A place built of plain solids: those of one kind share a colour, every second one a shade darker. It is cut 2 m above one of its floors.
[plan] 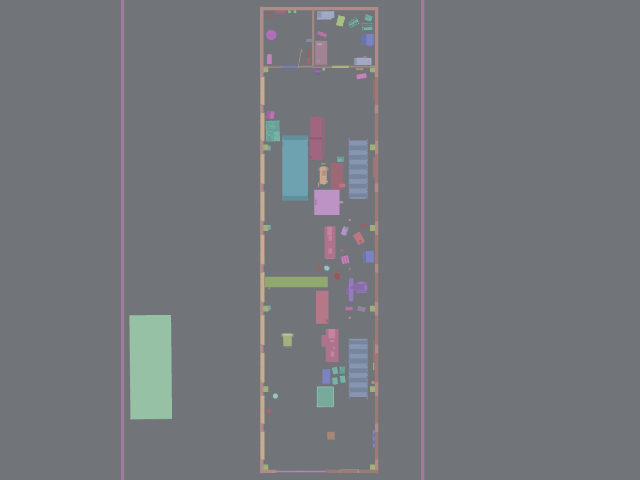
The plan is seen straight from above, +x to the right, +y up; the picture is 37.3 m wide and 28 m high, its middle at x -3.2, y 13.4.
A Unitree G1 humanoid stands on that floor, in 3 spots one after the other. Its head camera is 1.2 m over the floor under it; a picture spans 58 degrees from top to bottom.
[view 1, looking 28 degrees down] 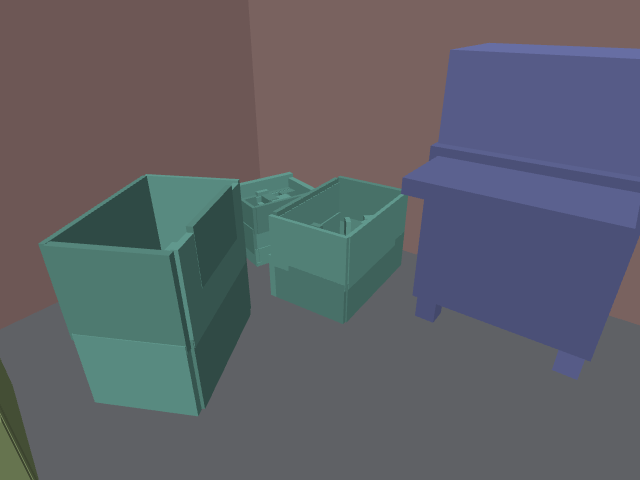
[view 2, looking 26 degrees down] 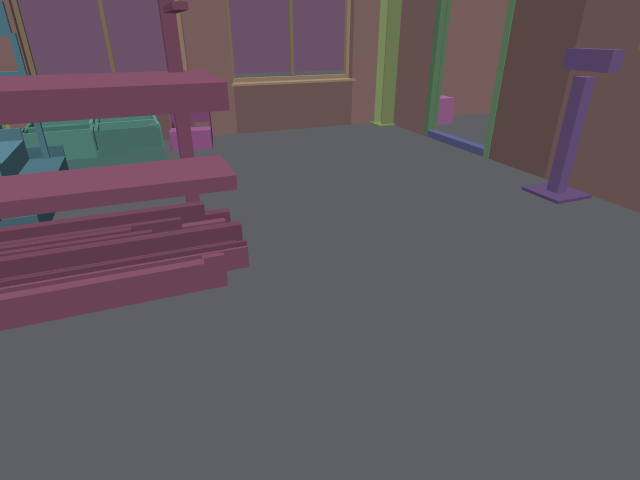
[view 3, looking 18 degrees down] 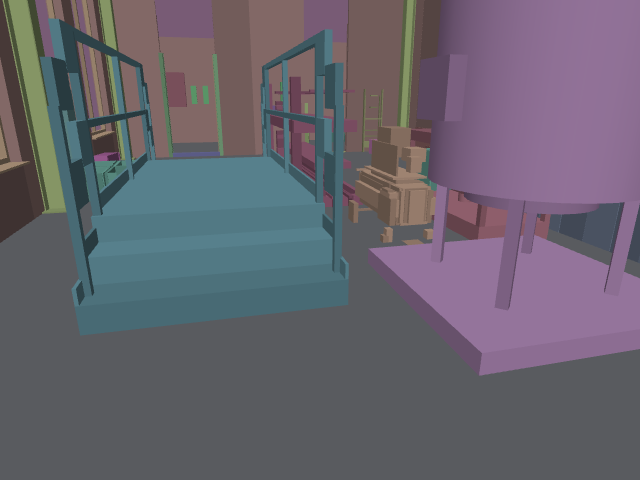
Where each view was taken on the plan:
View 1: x -2.00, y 24.85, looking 36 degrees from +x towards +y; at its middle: euro_bin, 1.75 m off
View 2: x -0.97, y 20.20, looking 158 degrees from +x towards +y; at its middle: ground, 2.74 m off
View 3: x -4.65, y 13.40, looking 76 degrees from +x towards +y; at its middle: staging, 2.79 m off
